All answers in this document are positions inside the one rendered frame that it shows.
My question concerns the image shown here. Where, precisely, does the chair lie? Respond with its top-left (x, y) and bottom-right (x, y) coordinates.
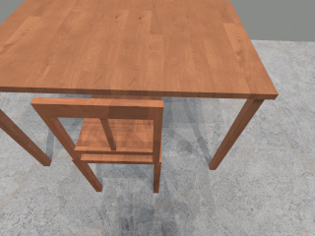
top-left (31, 94), bottom-right (163, 194)

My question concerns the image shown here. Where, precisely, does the table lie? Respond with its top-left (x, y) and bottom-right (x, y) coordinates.
top-left (0, 0), bottom-right (279, 170)

